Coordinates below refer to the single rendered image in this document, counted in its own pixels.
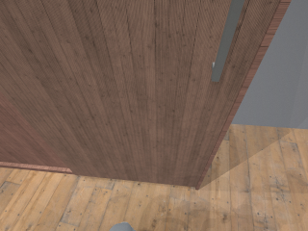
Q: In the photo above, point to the handle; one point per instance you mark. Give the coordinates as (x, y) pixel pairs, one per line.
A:
(232, 19)

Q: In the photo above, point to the wardrobe door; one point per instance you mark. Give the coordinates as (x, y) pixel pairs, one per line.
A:
(122, 89)
(19, 141)

